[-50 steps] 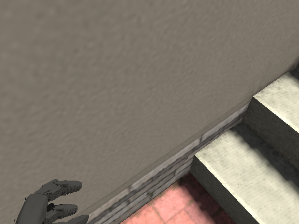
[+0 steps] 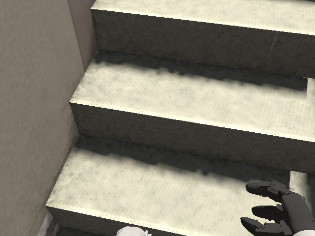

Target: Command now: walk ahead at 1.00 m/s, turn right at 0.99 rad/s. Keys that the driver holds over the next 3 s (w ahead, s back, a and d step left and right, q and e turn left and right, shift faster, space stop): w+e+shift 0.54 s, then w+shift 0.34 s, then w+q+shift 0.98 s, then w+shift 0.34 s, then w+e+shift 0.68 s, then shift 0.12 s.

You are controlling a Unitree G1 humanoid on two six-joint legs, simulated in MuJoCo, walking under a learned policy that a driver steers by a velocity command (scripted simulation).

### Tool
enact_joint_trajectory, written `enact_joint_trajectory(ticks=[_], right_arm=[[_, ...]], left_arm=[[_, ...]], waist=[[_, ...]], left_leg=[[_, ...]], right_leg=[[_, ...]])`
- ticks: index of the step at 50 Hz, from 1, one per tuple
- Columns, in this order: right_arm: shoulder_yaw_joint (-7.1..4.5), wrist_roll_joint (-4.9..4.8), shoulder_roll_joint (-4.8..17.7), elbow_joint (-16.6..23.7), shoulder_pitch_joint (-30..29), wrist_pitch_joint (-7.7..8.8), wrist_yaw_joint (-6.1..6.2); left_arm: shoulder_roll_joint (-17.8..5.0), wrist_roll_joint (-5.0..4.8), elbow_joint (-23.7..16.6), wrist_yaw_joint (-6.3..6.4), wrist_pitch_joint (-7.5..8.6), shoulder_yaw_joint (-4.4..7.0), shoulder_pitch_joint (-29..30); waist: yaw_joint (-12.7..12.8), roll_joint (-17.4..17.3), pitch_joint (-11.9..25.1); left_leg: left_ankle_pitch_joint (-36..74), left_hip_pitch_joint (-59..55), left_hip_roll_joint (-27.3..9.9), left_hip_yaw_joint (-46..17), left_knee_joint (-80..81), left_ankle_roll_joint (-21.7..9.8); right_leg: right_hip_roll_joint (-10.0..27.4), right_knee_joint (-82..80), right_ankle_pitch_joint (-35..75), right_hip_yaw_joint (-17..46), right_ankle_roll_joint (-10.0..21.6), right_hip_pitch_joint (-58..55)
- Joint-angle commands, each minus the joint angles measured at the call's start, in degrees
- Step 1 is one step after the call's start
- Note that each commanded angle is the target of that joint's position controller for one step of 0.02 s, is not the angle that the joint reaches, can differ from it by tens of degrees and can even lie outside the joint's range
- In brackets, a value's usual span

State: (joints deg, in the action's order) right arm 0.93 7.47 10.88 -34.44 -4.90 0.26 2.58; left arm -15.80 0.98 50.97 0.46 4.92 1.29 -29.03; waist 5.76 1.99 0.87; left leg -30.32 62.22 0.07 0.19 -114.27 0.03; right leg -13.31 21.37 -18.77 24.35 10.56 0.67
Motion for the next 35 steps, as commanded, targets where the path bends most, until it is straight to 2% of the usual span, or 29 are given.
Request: enact_joint_trajectory(ticks=[1,3,4,5,6,7,8,9,10,11,12,14,17,19,21,22,23,24,25,26,27,28,29,30,31,32,33,34,35], right_arm=[[2.25,-0.75,1.6,16.5,-26.4,2.60,-0.75],[3.01,-3.94,1.3,16.2,-15.8,1.06,-0.54],[0.25,-5.11,4.4,11.8,-1.3,0.05,1.03],[-3.70,-5.87,11.0,7.1,19.3,-0.78,2.39],[-6.64,-3.60,17.3,1.4,34.2,-0.12,2.11],[-7.09,-3.95,21.5,-3.3,35.8,-0.32,2.61],[-6.95,-5.40,17.3,-2.4,23.4,-0.34,2.82],[-5.54,-6.84,10.0,-3.5,16.0,0.25,2.58],[-4.03,-6.52,3.5,-7.8,16.5,1.51,1.85],[-3.39,-5.41,-0.7,-12.5,17.8,2.68,1.31],[-3.03,-4.47,-2.7,-17.7,23.6,4.29,0.61],[-2.88,-4.01,-3.2,-22.5,27.5,7.19,-1.51],[-1.97,-3.50,-1.3,-24.0,26.9,9.67,-2.68],[-0.86,-4.23,-1.0,-24.7,28.7,10.26,-3.34],[-1.23,-6.05,2.8,-25.8,33.7,10.12,-3.00],[-1.60,-8.10,6.1,-24.8,33.8,9.45,-1.78],[-1.69,-10.11,8.8,-21.4,34.2,9.68,-0.33],[-3.39,-10.64,16.2,-20.4,35.4,10.94,0.67],[-5.45,-11.05,23.8,-17.8,30.4,11.05,1.16],[-6.86,-11.69,23.2,-13.7,26.4,10.97,0.11],[-7.52,-11.84,22.1,-11.1,27.9,9.59,-1.05],[-6.55,-8.14,13.4,-10.6,29.0,7.81,-3.47],[-5.35,-6.70,9.3,0.0,20.7,8.56,-4.96],[-4.72,-5.31,6.8,3.8,12.7,9.78,-5.05],[-3.65,-4.11,3.2,6.7,15.3,8.02,-5.69],[-0.62,-4.22,-3.8,7.6,15.0,5.97,-3.76],[0.59,-4.41,-6.5,8.9,14.8,4.52,-2.68],[0.94,-3.89,-6.0,8.1,17.9,2.77,-2.47],[0.93,-5.29,-5.8,8.0,17.0,1.62,-1.99]], left_arm=[[-7.8,-0.12,5.0,2.02,0.60,2.81,-15.4],[-7.2,-0.75,0.8,3.73,-0.20,2.82,-0.7],[-10.1,-1.96,0.4,3.58,1.88,3.74,1.4],[-17.3,-2.31,-0.4,2.30,4.83,6.25,8.6],[-15.1,-4.02,-2.5,1.11,6.76,6.73,16.7],[-4.0,-3.28,-6.3,-1.40,7.02,4.38,21.1],[-3.9,1.91,-8.0,-2.22,6.92,3.81,20.5],[-4.0,3.28,-8.4,-2.65,5.59,4.03,21.7],[-0.3,3.97,-10.4,-3.09,4.15,3.01,22.7],[3.4,4.08,-11.7,-3.73,3.31,1.76,23.3],[7.3,2.92,-14.3,-3.68,2.11,0.46,26.4],[12.4,1.00,-16.4,-2.20,1.41,-1.48,26.4],[12.3,0.38,-25.2,-1.36,-3.17,-2.08,38.8],[11.8,0.36,-29.4,0.52,-4.78,-2.89,46.2],[10.1,-0.43,-31.0,0.83,-6.00,-3.37,46.2],[7.4,-1.38,-29.7,-0.19,-6.49,-3.67,41.9],[3.2,-1.12,-26.4,-0.80,-6.58,-2.32,38.7],[2.6,-1.97,-25.9,0.00,-8.07,-1.72,32.6],[0.1,-4.12,-22.7,0.87,-10.71,-0.07,23.7],[-2.6,-0.80,-21.5,0.37,-10.28,0.60,18.1],[-7.0,-0.10,-20.2,-0.72,-8.62,2.56,18.6],[-7.4,-1.72,-19.5,-1.68,-5.92,3.80,27.2],[-11.0,2.90,-19.4,-1.68,-6.45,5.09,23.9],[-10.3,2.29,-16.4,-0.73,-5.95,5.73,15.3],[-9.1,-0.01,-12.4,1.97,-5.05,6.23,16.5],[-7.1,2.16,-7.7,3.03,-4.05,5.29,13.2],[-3.9,3.48,-7.2,4.07,-2.77,4.38,14.6],[-0.2,3.78,-6.8,3.92,-2.27,2.50,14.7],[0.5,3.25,-4.8,2.99,-2.14,1.94,12.6]], waist=[[5.2,-7.1,-10.2],[-4.2,-3.6,-2.0],[-10.9,5.2,8.0],[-22.6,13.1,17.8],[-29.4,1.8,27.6],[-25.3,-28.4,29.8],[-15.3,-25.5,26.3],[-11.4,-15.9,14.9],[-7.3,-4.1,7.7],[-5.1,2.4,4.3],[-5.1,5.4,1.1],[-4.6,2.9,-3.8],[-1.5,-1.1,-11.0],[-0.6,-2.1,-13.8],[0.5,-2.3,-11.6],[2.7,-1.8,-4.3],[1.2,-1.6,4.2],[4.0,-9.1,10.5],[9.4,-18.2,17.8],[8.9,-20.6,18.6],[7.3,-15.5,19.0],[0.5,-5.0,12.9],[1.6,10.3,16.3],[3.8,-3.3,18.3],[-2.6,-16.6,12.3],[-6.1,-15.0,4.2],[-8.0,-12.3,1.1],[-10.3,-10.5,0.7],[-9.7,-4.6,-1.0]], left_leg=[[-10.6,23.6,2.1,7.3,9.9,-0.3],[-6.9,-28.3,6.1,11.3,43.9,-0.9],[3.0,-48.9,8.1,7.7,44.1,-1.4],[3.5,-60.6,6.3,-2.5,46.8,-5.1],[-11.3,-69.8,-1.9,-18.6,61.4,-10.4],[-15.8,-71.6,-16.7,-46.9,89.5,-17.0],[-19.2,-65.7,-18.9,-59.8,96.9,-18.2],[-23.7,-60.1,-17.9,-52.2,92.8,-18.3],[-17.0,-56.6,-17.1,-42.5,89.9,-17.9],[-10.8,-55.3,-16.5,-35.8,88.3,-16.3],[-3.6,-55.6,-15.2,-28.0,90.1,-13.5],[14.2,-57.8,-16.2,-15.8,92.2,-10.2],[24.3,-47.3,-16.6,1.3,102.6,-4.0],[40.0,-41.1,-12.3,10.6,107.2,0.0],[56.4,-38.2,-8.6,16.5,109.6,1.0],[70.7,-34.2,-7.9,20.1,112.4,-0.3],[101.2,-35.9,-9.2,17.8,108.3,-3.0],[121.3,-43.4,-13.3,16.2,101.2,-4.7],[149.6,-52.7,-15.5,16.1,86.4,-5.2],[147.1,-61.5,-19.7,11.3,73.0,-5.0],[124.3,-60.0,-17.5,8.6,56.0,-5.3],[48.5,-43.7,-7.5,6.6,36.3,-3.4],[17.2,-12.8,6.2,2.5,-2.3,0.5],[15.5,-3.9,3.8,-5.1,-14.8,-3.7],[20.4,1.5,2.3,-7.2,-17.3,-4.0],[16.6,6.1,0.7,-7.3,-20.7,-4.5],[14.7,9.2,-1.2,-9.1,-26.0,-5.2],[15.0,9.0,-2.9,-8.2,-21.2,-5.3],[8.7,11.4,-1.1,-5.1,-26.7,-5.9]], right_leg=[[19.3,-5.5,60.8,12.9,1.6,-8.5],[13.6,-11.7,89.6,2.6,-0.4,18.9],[15.7,-2.1,117.4,3.9,0.2,21.5],[20.2,14.9,131.7,6.6,0.1,19.2],[14.5,39.4,115.6,0.7,-2.4,19.1],[-3.4,68.1,28.7,-6.5,-5.6,31.0],[0.6,82.8,16.6,-7.6,-5.5,38.0],[3.6,88.5,16.7,-11.6,-5.9,44.5],[5.7,91.8,17.4,-12.8,-4.5,50.4],[6.5,97.3,16.3,-13.3,-2.7,55.7],[6.2,105.8,10.0,-13.4,-0.8,61.6],[7.0,119.1,2.8,-13.0,2.0,75.1],[7.1,118.5,-9.3,-18.9,2.4,79.2],[7.5,106.7,-9.3,-24.1,2.6,75.9],[8.3,87.4,-6.9,-29.9,2.9,65.0],[8.9,71.2,-2.4,-37.9,2.0,44.0],[4.7,65.2,1.9,-43.6,0.6,27.5],[3.1,61.1,0.7,-42.0,-0.1,20.1],[2.3,60.5,-4.4,-37.2,0.0,18.9],[3.8,45.7,-8.7,-33.1,2.4,21.2],[1.1,30.2,-13.0,-27.6,3.2,14.8],[4.7,17.0,-3.1,-13.0,8.3,10.4],[20.2,8.2,14.3,22.8,20.8,-1.4],[21.3,2.5,9.2,25.1,17.0,-7.3],[22.7,3.1,18.2,25.4,8.3,-1.6],[20.4,5.0,19.2,16.2,4.3,4.8],[21.7,5.5,21.5,11.4,4.3,9.0],[21.3,6.5,23.5,4.2,1.4,12.1],[20.3,4.8,22.1,-1.9,1.3,14.0]])
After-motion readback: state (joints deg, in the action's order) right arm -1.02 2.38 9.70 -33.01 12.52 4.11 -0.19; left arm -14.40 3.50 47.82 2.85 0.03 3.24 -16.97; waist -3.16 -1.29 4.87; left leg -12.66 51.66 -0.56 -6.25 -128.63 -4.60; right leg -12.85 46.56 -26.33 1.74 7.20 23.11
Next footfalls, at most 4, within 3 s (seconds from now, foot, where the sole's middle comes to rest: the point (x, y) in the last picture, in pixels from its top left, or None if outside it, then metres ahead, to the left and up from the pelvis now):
0.10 left None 0.25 0.11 -0.60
0.54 right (227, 198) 0.51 -0.14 -0.43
0.90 left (221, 88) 0.83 -0.11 -0.26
1.22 right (304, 11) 1.07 -0.37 -0.08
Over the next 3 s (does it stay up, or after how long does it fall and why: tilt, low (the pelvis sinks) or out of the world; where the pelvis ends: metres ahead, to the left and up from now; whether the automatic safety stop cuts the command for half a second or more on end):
stays up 2.48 -0.33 1.38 its command is cut before an obstacle after 0.6 s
